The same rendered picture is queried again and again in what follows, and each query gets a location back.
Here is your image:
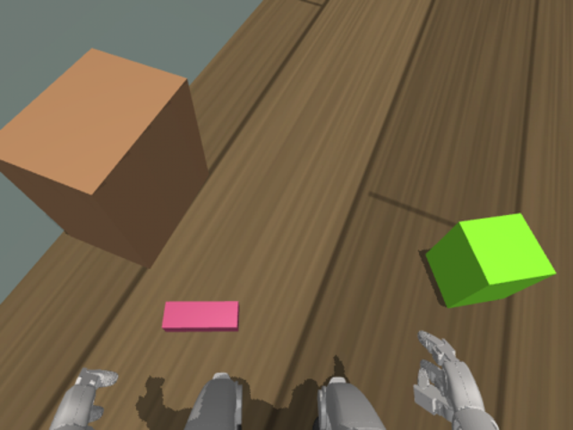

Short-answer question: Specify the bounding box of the right robot hand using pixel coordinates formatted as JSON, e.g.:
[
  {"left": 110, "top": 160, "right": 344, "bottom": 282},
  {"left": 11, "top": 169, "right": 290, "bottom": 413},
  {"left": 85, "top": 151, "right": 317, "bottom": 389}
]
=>
[{"left": 414, "top": 331, "right": 485, "bottom": 424}]

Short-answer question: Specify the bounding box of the left robot hand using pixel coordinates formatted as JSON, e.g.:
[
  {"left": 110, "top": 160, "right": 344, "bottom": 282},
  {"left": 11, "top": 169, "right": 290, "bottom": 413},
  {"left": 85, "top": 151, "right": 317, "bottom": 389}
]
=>
[{"left": 49, "top": 367, "right": 118, "bottom": 430}]

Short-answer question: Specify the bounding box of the right robot arm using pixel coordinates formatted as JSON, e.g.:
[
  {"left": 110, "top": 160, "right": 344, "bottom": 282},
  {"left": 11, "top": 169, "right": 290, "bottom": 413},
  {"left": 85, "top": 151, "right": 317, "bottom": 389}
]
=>
[{"left": 452, "top": 408, "right": 500, "bottom": 430}]

